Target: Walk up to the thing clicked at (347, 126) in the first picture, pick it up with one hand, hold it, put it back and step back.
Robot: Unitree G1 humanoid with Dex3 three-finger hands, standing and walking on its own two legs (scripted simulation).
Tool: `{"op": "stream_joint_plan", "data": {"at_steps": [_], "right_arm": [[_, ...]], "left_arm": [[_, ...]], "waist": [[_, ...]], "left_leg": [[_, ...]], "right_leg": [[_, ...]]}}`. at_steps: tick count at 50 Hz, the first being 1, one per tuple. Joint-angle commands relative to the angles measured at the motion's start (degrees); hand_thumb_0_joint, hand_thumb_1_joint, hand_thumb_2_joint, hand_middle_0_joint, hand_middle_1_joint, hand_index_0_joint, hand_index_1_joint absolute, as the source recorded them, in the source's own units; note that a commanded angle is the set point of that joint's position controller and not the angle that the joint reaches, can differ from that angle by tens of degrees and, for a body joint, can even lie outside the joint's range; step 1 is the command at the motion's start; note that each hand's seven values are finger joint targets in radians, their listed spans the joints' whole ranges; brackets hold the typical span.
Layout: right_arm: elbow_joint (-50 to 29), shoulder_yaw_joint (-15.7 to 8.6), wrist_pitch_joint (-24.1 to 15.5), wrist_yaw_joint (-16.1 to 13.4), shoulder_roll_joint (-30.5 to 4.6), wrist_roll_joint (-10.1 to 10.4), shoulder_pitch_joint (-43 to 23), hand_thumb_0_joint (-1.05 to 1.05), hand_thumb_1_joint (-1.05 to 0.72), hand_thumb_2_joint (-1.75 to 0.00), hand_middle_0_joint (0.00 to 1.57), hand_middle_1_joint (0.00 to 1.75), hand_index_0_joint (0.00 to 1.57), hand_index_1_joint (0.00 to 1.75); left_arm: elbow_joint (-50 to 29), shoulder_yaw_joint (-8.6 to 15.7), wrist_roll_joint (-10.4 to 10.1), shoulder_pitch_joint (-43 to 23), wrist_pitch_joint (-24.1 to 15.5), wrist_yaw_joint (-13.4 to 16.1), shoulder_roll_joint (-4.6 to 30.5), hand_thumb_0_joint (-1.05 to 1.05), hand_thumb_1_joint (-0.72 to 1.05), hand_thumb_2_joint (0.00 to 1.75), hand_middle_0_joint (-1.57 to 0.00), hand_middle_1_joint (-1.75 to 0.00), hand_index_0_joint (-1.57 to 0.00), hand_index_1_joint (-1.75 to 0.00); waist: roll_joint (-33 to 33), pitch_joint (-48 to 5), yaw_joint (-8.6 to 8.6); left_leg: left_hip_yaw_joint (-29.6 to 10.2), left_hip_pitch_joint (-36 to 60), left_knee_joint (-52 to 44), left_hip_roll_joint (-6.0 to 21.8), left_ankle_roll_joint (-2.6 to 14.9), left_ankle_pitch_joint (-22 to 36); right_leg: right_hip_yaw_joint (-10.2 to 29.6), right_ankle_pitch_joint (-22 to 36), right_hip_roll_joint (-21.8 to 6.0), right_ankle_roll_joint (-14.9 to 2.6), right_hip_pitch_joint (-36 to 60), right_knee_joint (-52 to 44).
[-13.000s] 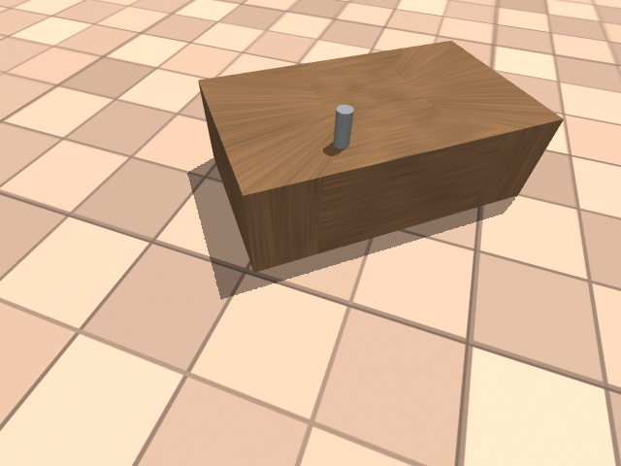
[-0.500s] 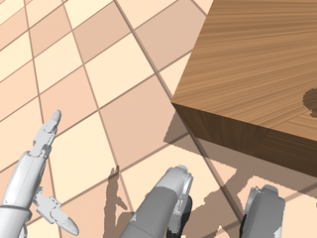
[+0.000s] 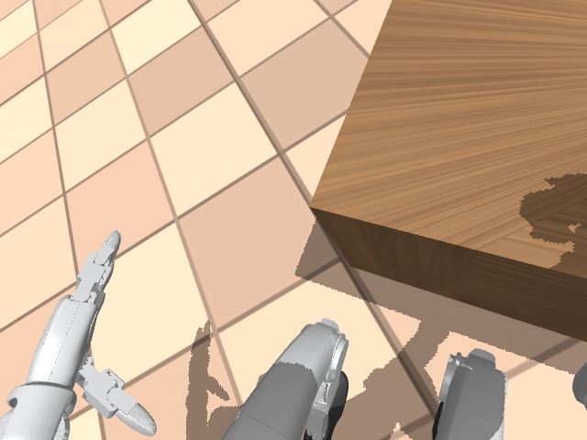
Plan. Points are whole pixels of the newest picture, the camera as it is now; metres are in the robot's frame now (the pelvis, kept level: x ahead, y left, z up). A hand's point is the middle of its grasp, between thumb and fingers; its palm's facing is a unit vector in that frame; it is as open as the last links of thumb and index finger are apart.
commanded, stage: settle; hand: right
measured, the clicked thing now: out of the picture +0.51 -0.27 -0.04
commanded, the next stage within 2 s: lift in 0.60 s
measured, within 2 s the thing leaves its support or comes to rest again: neither
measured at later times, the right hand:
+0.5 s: hand out of the picture +0.52 -0.27 -0.01, palm faces +0.33 +0.95 +0.00, open 8.5 cm
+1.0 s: hand out of the picture +0.51 -0.27 +0.02, palm faces +0.32 +0.95 +0.00, open 8.5 cm
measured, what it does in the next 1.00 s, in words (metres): stands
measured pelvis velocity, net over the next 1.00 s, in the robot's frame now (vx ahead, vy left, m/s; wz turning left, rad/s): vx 0.02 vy -0.01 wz -0.03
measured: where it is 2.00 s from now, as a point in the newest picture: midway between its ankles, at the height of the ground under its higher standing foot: outside the picture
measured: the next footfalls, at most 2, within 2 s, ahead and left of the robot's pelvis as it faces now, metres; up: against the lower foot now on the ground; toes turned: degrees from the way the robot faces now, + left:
none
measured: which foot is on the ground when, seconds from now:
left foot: down 0.00-1.00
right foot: down 0.00-1.00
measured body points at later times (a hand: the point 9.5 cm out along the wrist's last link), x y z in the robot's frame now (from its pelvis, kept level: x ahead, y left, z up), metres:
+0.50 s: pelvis +0.01 +0.00 +0.03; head +0.19 -0.10 +0.43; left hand +0.19 +0.25 +0.12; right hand +0.50 -0.32 -0.01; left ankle +0.05 +0.14 -0.53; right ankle +0.07 -0.14 -0.53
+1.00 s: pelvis +0.02 -0.01 +0.05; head +0.18 -0.10 +0.46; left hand +0.20 +0.25 +0.12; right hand +0.49 -0.32 +0.03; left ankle +0.05 +0.14 -0.53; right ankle +0.07 -0.14 -0.53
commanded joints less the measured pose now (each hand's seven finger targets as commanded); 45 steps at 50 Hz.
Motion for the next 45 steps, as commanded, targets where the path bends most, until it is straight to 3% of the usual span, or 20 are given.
{"op": "stream_joint_plan", "data": {"at_steps": [1,2,3,4,6,10,13,16,19,20,22,26,28,32,33,35,38,41,42,45], "right_arm": [[-11.86,0.30,-6.14,0.23,-15.26,1.23,-22.64,0.00,-0.31,-1.35,1.38,1.49,1.42,1.49],[-10.00,1.04,-6.11,0.54,-14.34,1.20,-22.54,0.00,-0.30,-1.34,1.36,1.47,1.41,1.48],[-11.03,0.29,-6.58,0.56,-16.23,1.18,-24.27,0.00,-0.30,-1.33,1.36,1.47,1.41,1.47],[-9.59,0.98,-6.61,0.89,-14.82,0.93,-24.33,0.00,-0.29,-1.33,1.37,1.47,1.41,1.47],[-10.39,0.01,-6.88,1.07,-16.79,0.99,-24.86,0.00,-0.29,-1.33,1.34,1.46,1.38,1.46],[-9.91,0.53,-7.09,1.57,-15.58,1.23,-24.64,0.00,-0.31,-1.36,1.33,1.48,1.37,1.48],[-11.69,-0.40,-7.35,1.70,-17.37,1.10,-25.34,0.00,-0.30,-1.35,1.33,1.47,1.37,1.48],[-10.76,0.82,-7.51,1.42,-15.73,1.18,-26.61,0.00,-0.32,-1.39,1.32,1.50,1.37,1.50],[-13.30,0.66,-7.93,1.08,-16.88,1.26,-28.08,0.00,-0.33,-1.41,1.33,1.51,1.38,1.51],[-13.32,1.17,-7.83,1.11,-16.65,1.14,-28.18,0.00,-0.35,-1.40,1.33,1.50,1.38,1.50],[-11.01,1.77,-7.91,0.97,-15.55,1.03,-27.11,0.00,-0.34,-1.42,1.33,1.52,1.38,1.52],[-10.89,1.31,-7.98,0.54,-15.73,1.05,-26.64,0.00,-0.35,-1.41,1.32,1.51,1.37,1.51],[-9.14,1.20,-7.76,0.31,-15.80,1.09,-27.02,0.00,-0.35,-1.41,1.31,1.51,1.36,1.51],[-10.98,0.91,-7.89,0.04,-16.64,0.84,-28.79,0.00,-0.34,-1.42,1.31,1.51,1.36,1.51],[-8.27,1.86,-7.69,0.17,-14.48,0.79,-26.41,0.00,-0.35,-1.43,1.29,1.51,1.34,1.51],[-9.10,1.39,-7.87,0.15,-15.45,0.74,-27.44,0.00,-0.37,-1.43,1.29,1.51,1.34,1.51],[-9.78,0.80,-7.75,0.23,-15.35,0.96,-25.79,0.00,-0.29,-1.36,1.32,1.47,1.36,1.47],[-9.81,0.77,-7.77,0.34,-14.48,1.19,-25.69,0.00,-0.30,-1.34,1.31,1.45,1.35,1.45],[-9.84,1.02,-7.84,0.32,-13.66,1.22,-25.06,0.00,-0.29,-1.34,1.31,1.45,1.35,1.45],[-15.89,1.33,-8.00,0.32,-14.49,1.22,-26.85,0.00,-0.30,-1.33,1.31,1.45,1.35,1.45]], "left_arm": [[-10.03,9.21,0.13,2.46,-2.33,2.00,11.96,0.00,-0.55,0.06,-0.05,-0.05,-0.05,-0.06],[-9.17,8.00,0.00,2.87,-2.13,1.95,10.75,0.00,-0.55,0.06,-0.05,-0.05,-0.05,-0.05],[-8.97,7.11,-0.09,2.93,-2.07,1.95,9.97,0.00,-0.55,0.05,-0.05,-0.05,-0.05,-0.05],[-9.04,7.75,-0.03,2.31,-2.01,2.11,10.33,0.00,-0.55,0.05,-0.05,-0.05,-0.05,-0.05],[-9.64,9.02,0.07,1.48,-2.08,2.43,11.80,0.00,-0.54,0.05,-0.05,-0.05,-0.05,-0.05],[-8.09,7.36,0.21,3.14,-1.94,2.28,10.18,0.00,-0.54,0.04,-0.05,-0.05,-0.05,-0.05],[-8.69,8.00,0.38,2.37,-2.03,2.38,11.11,0.00,-0.54,0.04,-0.05,-0.05,-0.05,-0.05],[-6.18,7.33,0.60,2.32,-1.85,2.38,10.10,0.00,-0.54,0.04,-0.05,-0.05,-0.05,-0.05],[-6.19,7.18,0.78,1.35,-2.10,2.52,10.24,0.00,-0.54,0.05,-0.05,-0.05,-0.05,-0.05],[-7.83,7.49,0.69,1.15,-2.28,2.55,10.41,0.00,-0.54,0.04,-0.05,-0.05,-0.05,-0.05],[-4.26,5.74,1.03,2.82,-1.87,2.41,9.25,0.00,-0.54,0.05,-0.05,-0.05,-0.05,-0.05],[-6.19,6.57,1.18,1.24,-1.86,2.51,10.34,0.00,-0.54,0.04,-0.05,-0.05,-0.05,-0.05],[-3.53,5.73,1.10,2.38,-1.37,2.30,9.33,0.00,-0.54,0.04,-0.05,-0.05,-0.05,-0.05],[-6.91,5.41,0.96,0.37,-1.29,2.25,9.58,0.00,-0.54,0.04,-0.05,-0.05,-0.05,-0.05],[-6.21,5.56,1.03,1.27,-1.08,2.22,9.46,0.00,-0.54,0.04,-0.05,-0.05,-0.05,-0.05],[-4.17,5.28,0.95,1.91,-1.04,2.13,8.48,0.00,-0.54,0.04,-0.05,-0.05,-0.05,-0.05],[-5.44,7.02,1.05,0.70,-1.20,2.22,10.45,0.00,-0.53,0.04,-0.05,-0.06,-0.06,-0.04],[-1.65,4.89,1.04,2.21,-0.83,1.82,7.87,0.00,-0.52,0.03,-0.04,-0.06,-0.06,-0.04],[-2.35,5.38,1.12,1.20,-0.90,1.82,8.17,0.00,-0.53,0.04,-0.04,-0.06,-0.06,-0.04],[-4.97,6.10,1.06,0.12,-1.06,1.98,9.12,0.00,-0.52,0.03,-0.04,-0.05,-0.06,-0.04]], "waist": [[-22.15,-32.85,-0.38],[-22.24,-31.33,-0.17],[-23.17,-31.32,-1.18],[-22.11,-30.74,-0.17],[-23.39,-33.08,-0.50],[-24.84,-32.60,-0.92],[-27.02,-34.32,-1.36],[-27.25,-32.19,-1.30],[-27.93,-34.67,-1.85],[-27.54,-36.29,-1.25],[-27.11,-33.45,-1.40],[-25.64,-35.05,-1.23],[-25.82,-32.93,-1.48],[-25.17,-35.01,-1.71],[-24.23,-32.97,-0.89],[-24.60,-32.78,-1.65],[-25.09,-34.65,-1.97],[-25.99,-33.22,-3.53],[-25.23,-33.41,-3.25],[-26.51,-39.31,-3.93]], "left_leg": [[0.34,11.20,-12.94,-1.08,2.26,18.19],[0.47,10.75,-13.12,-1.03,2.33,17.72],[0.21,10.59,-13.31,-0.93,2.50,16.59],[0.81,10.29,-13.08,-0.95,2.51,16.43],[0.88,10.79,-13.13,-0.98,2.55,17.40],[1.24,10.60,-13.61,-0.94,2.75,18.18],[1.49,9.95,-13.48,-0.88,2.93,17.83],[1.21,10.01,-14.80,-0.87,2.88,16.60],[0.87,11.53,-15.14,-0.82,2.73,18.47],[0.79,12.51,-15.66,-0.82,2.59,19.55],[0.82,12.35,-15.98,-0.79,2.55,19.18],[0.78,14.32,-16.71,-0.91,2.34,21.64],[0.27,14.65,-17.23,-0.76,2.26,21.66],[0.33,16.16,-18.12,-0.82,2.35,20.35],[0.62,15.89,-18.19,-0.87,2.34,20.04],[0.25,15.89,-18.48,-0.80,2.26,20.61],[0.75,16.42,-18.36,-0.84,2.36,21.18],[0.88,15.36,-18.47,-0.85,2.51,20.84],[0.83,16.45,-18.68,-0.88,2.46,21.18],[0.55,19.46,-19.36,-0.74,2.29,24.19]], "right_leg": [[-1.41,15.45,1.89,-2.41,36.96,-11.16],[-1.40,14.98,1.96,-2.35,36.49,-11.68],[-1.48,13.94,2.04,-2.33,36.29,-12.16],[-1.11,13.90,2.10,-2.16,36.68,-12.62],[-0.96,15.76,1.95,-2.09,39.16,-12.94],[-0.84,18.54,1.82,-1.73,41.95,-14.00],[-0.64,20.61,1.70,-1.15,45.59,-14.66],[-0.96,17.97,1.72,-1.25,44.66,-15.51],[-1.21,19.95,1.81,-1.34,46.30,-15.25],[-1.18,20.81,1.79,-1.61,47.53,-14.90],[-1.42,20.23,2.00,-1.45,45.83,-15.25],[-1.21,22.68,1.99,-1.83,46.80,-15.28],[-1.70,21.33,2.21,-1.99,44.71,-15.41],[-1.55,19.69,2.19,-1.95,46.03,-16.79],[-1.37,19.45,2.12,-1.83,45.38,-17.15],[-1.54,19.40,2.25,-2.14,44.39,-16.86],[-1.45,21.47,2.19,-1.63,47.57,-17.81],[-1.48,22.81,2.15,-1.46,48.12,-18.39],[-1.41,22.50,2.25,-1.55,47.58,-18.69],[-1.68,26.50,2.05,-1.66,53.02,-18.51]]}}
